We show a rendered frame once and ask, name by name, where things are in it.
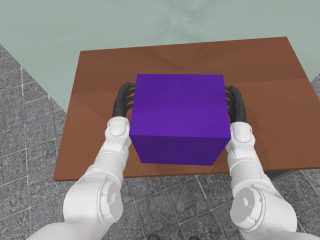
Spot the right robot forearm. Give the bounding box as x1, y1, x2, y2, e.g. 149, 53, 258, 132
225, 121, 285, 201

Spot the robot right upper arm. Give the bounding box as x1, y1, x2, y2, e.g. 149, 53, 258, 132
229, 186, 320, 240

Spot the right robot hand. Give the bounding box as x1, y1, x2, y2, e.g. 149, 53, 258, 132
224, 85, 247, 124

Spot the table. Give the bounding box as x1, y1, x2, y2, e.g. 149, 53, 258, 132
52, 36, 320, 182

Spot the left robot hand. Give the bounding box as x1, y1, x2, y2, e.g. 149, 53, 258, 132
112, 82, 136, 118

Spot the robot left upper arm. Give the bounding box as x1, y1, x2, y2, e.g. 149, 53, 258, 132
26, 179, 123, 240

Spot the carton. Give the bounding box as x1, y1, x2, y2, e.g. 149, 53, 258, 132
129, 74, 232, 166

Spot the left robot forearm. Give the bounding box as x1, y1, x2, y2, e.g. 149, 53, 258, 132
63, 116, 132, 218

